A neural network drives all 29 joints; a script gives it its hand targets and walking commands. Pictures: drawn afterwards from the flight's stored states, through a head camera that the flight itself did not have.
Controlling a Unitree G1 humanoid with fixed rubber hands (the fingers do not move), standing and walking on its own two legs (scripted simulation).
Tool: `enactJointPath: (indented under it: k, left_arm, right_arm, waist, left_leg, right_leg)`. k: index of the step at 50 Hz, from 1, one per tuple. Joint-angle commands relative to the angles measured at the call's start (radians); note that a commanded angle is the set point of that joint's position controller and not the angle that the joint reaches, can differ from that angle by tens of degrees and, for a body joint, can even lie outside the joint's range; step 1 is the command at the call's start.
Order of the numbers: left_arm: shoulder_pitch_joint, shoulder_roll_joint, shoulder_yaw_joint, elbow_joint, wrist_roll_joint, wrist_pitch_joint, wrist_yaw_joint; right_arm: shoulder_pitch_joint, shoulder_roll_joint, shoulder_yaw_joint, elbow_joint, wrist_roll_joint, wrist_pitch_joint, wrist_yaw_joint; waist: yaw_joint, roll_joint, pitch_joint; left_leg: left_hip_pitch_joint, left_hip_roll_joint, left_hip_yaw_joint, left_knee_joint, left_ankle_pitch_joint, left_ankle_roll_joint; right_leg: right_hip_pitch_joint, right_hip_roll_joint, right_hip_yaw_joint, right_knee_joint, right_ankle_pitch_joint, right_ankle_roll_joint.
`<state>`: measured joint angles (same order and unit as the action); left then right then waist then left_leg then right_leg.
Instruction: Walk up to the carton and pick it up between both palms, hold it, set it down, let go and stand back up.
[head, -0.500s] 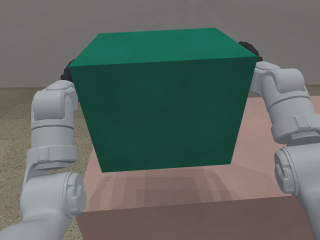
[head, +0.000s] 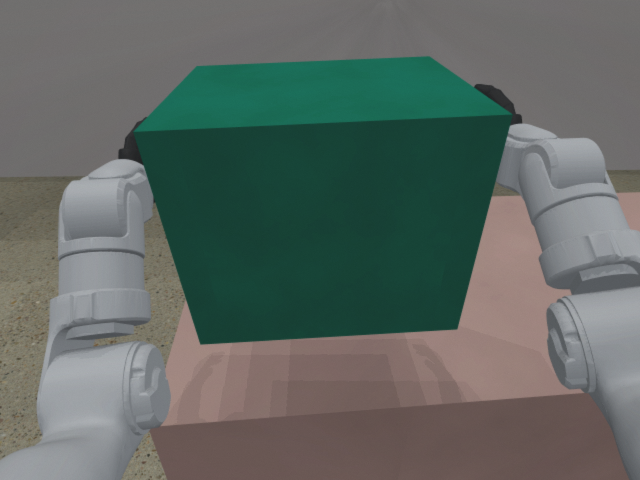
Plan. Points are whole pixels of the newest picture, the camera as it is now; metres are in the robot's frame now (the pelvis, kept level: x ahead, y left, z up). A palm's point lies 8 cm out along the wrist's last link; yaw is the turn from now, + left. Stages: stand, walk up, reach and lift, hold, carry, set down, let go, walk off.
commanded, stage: hold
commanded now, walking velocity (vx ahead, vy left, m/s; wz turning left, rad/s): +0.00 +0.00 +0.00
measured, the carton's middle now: (321, 192) +0.40 +0.00 +0.26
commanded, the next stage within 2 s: none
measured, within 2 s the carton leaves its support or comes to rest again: neither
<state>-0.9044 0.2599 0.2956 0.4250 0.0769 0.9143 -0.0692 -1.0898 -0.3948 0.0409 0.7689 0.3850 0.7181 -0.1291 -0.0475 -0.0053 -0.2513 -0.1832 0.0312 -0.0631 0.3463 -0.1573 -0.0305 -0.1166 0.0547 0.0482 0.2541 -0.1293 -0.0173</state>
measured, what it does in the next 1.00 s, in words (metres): stands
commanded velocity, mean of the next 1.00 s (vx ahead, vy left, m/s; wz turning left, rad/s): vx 0.00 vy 0.00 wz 0.00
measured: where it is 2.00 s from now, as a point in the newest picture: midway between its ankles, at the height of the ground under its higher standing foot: outside the picture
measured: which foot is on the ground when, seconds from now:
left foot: down 0.00-1.00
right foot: down 0.00-1.00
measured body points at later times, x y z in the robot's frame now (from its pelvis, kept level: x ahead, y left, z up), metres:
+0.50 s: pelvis +0.00 +0.00 +0.00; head -0.10 +0.02 +0.44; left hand +0.37 +0.21 +0.30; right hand +0.37 -0.20 +0.34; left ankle +0.02 +0.14 -0.75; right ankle +0.00 -0.11 -0.75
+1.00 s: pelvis +0.00 +0.00 +0.00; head -0.10 +0.01 +0.44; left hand +0.37 +0.21 +0.30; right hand +0.38 -0.20 +0.33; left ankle +0.02 +0.14 -0.75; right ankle +0.00 -0.11 -0.75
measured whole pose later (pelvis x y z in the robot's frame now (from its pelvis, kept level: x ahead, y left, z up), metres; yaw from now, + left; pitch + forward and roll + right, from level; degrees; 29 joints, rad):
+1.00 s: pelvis +0.00 +0.00 +0.00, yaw +0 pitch +0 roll -1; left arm -0.91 0.26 0.29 0.44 0.07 0.91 -0.07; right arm -1.10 -0.40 0.05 0.78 0.39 0.72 -0.13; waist -0.05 0.00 -0.25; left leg -0.18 0.03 -0.07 0.34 -0.16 -0.03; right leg -0.12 0.06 0.05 0.25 -0.13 -0.02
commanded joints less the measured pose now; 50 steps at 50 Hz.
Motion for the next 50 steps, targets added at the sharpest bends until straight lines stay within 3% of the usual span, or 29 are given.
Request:
enactJointPath:
  k: [1,25,43,50]
  left_arm:
    - [-0.823,-0.470,-0.289,-0.221,-0.190,-0.091,-0.141]
    - [-0.838,-0.486,-0.297,-0.210,-0.193,-0.094,-0.124]
    - [-0.825,-0.464,-0.285,-0.204,-0.194,-0.099,-0.142]
    - [-0.827,-0.478,-0.303,-0.231,-0.205,-0.098,-0.140]
  right_arm:
    - [-0.818,0.542,0.117,-0.329,0.190,-0.046,0.185]
    - [-0.835,0.534,0.111,-0.297,0.188,-0.057,0.207]
    - [-0.830,0.552,0.125,-0.331,0.186,-0.053,0.185]
    - [-0.831,0.546,0.127,-0.352,0.197,-0.050,0.181]
  waist:
    - [-0.004,0.041,-0.288]
    - [0.004,0.044,-0.282]
    - [-0.003,0.022,-0.291]
    - [-0.008,0.038,-0.314]
  left_leg:
    - [0.090,-0.039,0.021,-0.028,0.190,-0.002]
    - [0.079,-0.032,0.020,-0.036,0.163,-0.001]
    - [0.086,-0.041,0.025,-0.029,0.175,0.008]
    - [0.102,-0.040,0.021,-0.021,0.216,-0.002]
  right_leg:
    - [0.120,-0.010,0.040,-0.015,0.199,-0.018]
    - [0.107,-0.007,0.041,-0.020,0.162,-0.029]
    - [0.118,-0.017,0.045,-0.020,0.197,-0.014]
    - [0.124,-0.009,0.043,-0.016,0.227,-0.018]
